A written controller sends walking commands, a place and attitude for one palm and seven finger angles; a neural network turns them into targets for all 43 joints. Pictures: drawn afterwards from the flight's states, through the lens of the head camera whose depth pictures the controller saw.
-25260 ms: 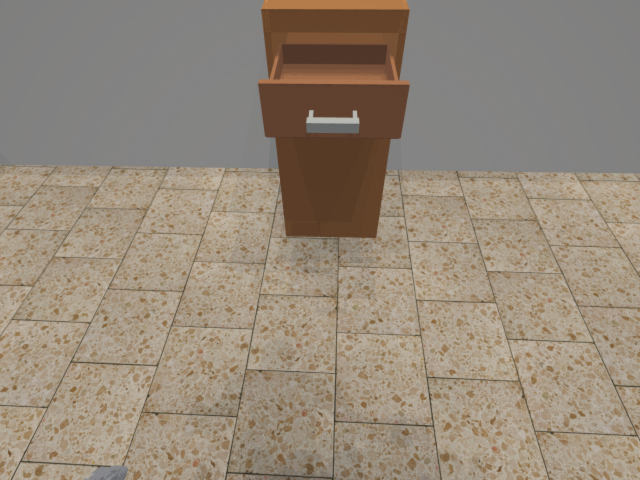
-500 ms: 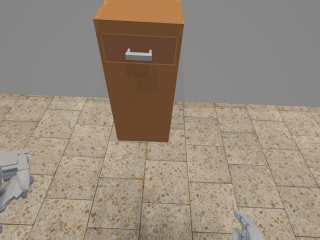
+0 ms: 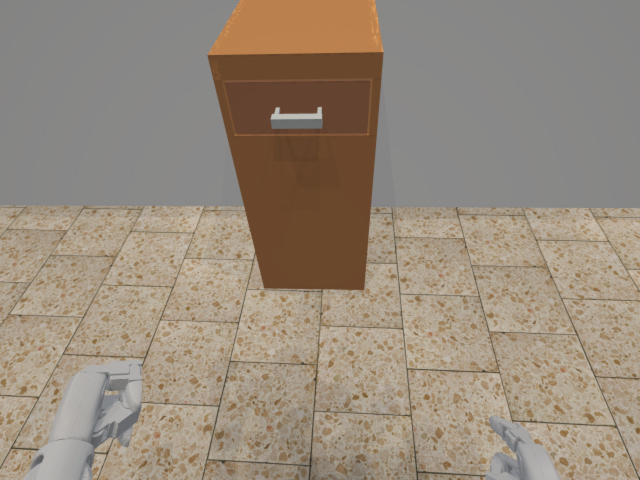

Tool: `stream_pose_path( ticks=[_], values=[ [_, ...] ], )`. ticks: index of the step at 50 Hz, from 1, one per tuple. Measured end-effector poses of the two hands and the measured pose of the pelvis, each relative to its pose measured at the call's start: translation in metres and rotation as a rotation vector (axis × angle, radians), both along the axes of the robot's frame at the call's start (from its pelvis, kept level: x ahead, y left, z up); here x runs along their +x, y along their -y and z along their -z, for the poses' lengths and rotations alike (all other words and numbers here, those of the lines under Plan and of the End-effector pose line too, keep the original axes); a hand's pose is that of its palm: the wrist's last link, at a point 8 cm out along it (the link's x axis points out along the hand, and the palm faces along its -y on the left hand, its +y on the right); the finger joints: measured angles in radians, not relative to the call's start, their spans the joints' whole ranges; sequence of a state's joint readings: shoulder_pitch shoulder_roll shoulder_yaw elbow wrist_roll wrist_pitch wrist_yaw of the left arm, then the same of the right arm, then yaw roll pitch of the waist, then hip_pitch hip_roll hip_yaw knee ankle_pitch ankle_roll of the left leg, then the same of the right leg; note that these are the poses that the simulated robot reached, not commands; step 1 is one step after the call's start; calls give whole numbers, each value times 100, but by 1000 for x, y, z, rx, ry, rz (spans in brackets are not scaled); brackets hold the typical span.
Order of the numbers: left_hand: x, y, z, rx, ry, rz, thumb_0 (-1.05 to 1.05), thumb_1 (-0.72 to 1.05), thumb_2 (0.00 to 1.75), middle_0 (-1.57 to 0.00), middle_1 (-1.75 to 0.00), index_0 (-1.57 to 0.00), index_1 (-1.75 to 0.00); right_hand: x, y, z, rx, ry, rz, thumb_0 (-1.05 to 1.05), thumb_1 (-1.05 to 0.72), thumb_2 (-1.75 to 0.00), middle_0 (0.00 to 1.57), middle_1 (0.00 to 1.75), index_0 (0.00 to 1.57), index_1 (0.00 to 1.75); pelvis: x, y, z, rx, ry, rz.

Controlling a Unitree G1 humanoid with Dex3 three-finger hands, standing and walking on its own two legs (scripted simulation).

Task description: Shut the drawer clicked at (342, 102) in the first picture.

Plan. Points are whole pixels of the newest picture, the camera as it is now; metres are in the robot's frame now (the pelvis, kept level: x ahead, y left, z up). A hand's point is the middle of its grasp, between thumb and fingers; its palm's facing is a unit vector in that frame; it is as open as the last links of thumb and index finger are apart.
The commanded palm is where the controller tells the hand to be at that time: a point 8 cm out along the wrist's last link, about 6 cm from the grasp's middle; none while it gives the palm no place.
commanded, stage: let the arm hang, fingers relaxed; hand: left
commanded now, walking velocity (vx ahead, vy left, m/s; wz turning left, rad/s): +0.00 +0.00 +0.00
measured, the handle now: (297, 116) +0.89 +0.12 +0.00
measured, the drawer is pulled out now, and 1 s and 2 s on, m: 0.00 0.00 0.00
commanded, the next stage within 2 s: look to check the result in 0.98 s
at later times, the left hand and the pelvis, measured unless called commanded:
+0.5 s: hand out of the picture -0.06 +0.20 -0.16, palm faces +0.01 -0.97 -0.26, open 5.7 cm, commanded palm none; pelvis -0.01 +0.00 +0.01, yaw +0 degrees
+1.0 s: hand out of the picture +0.00 +0.15 -0.16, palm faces +0.02 -0.98 -0.20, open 7.3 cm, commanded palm none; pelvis +0.00 -0.02 +0.01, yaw +0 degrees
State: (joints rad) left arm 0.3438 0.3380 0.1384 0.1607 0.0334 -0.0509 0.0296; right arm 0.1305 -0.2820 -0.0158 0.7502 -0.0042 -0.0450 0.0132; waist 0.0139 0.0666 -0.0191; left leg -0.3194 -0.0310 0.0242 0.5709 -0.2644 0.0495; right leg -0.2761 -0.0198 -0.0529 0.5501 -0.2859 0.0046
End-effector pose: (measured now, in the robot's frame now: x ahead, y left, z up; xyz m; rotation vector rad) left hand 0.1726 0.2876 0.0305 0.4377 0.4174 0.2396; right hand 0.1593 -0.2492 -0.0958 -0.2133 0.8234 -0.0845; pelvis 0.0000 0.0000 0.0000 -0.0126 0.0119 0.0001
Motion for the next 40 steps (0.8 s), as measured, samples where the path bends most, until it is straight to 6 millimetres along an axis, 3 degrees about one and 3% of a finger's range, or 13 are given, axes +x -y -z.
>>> stream_pose_path(
  ticks=[2, 4, 7, 10, 14, 19, 22, 26, 32, 40],
  values=[
    [-19, 7, 60, -87, -241, -46, 0, 91, 90, -132, -152, -132, -152, -18, 4, 8, -8, -61, 20, 1, -90, -90, 20, 30, 21, 30, -2, 0, 1, 5, 10, 2],
    [-47, 24, 106, -165, -446, -62, 1, 91, 90, -127, -147, -126, -147, -40, 6, 12, -20, -129, 43, 1, -90, -90, 20, 30, 20, 30, -4, 1, 1, 8, 22, 5],
    [-96, 55, 151, -272, -685, -66, 1, 91, 90, -117, -137, -116, -137, -80, 8, 17, -38, -254, 78, 1, -90, -90, 20, 30, 20, 30, -7, 2, -2, 7, 32, 8],
    [-141, 57, 167, -295, -817, -155, 1, 91, 90, -106, -129, -106, -127, -121, 6, 21, -44, -398, 104, 1, -90, -90, 20, 30, 20, 30, -9, 5, -5, 2, 31, 4],
    [-187, 45, 166, -294, -937, -221, 1, 91, 90, -91, -113, -91, -112, -169, -2, 27, -30, -565, 124, 1, -90, -90, 20, 30, 20, 30, -10, 6, -8, -4, 27, -5],
    [-225, 38, 158, -274, -1044, -274, 1, 91, 90, -72, -90, -72, -90, -202, -16, 35, 15, -666, 149, 1, -90, -90, 20, 30, 20, 30, -10, 4, -10, -1, 29, -6],
    [-234, 39, 155, -268, -1071, -288, 1, 91, 90, -61, -77, -60, -76, -209, -24, 39, 41, -683, 157, 1, -90, -90, 20, 30, 20, 30, -10, 3, -10, 2, 33, -4],
    [-231, 46, 154, -273, -1062, -287, 1, 91, 90, -45, -59, -45, -59, -207, -32, 44, 69, -671, 158, 1, -90, -90, 20, 30, 20, 30, -9, 4, -10, 6, 37, -1],
    [-208, 64, 160, -303, -999, -250, 0, 91, 90, -29, -41, -28, -40, -191, -38, 47, 93, -617, 155, 1, -90, -90, 20, 30, 20, 30, -9, 6, -10, 11, 42, 4],
    [-177, 86, 164, -333, -931, -203, 1, 93, 90, -22, -32, -21, -32, -179, -30, 46, 86, -577, 166, 1, -92, -90, 20, 30, 20, 30, -5, 12, -11, 14, 46, 9]
  ],
)
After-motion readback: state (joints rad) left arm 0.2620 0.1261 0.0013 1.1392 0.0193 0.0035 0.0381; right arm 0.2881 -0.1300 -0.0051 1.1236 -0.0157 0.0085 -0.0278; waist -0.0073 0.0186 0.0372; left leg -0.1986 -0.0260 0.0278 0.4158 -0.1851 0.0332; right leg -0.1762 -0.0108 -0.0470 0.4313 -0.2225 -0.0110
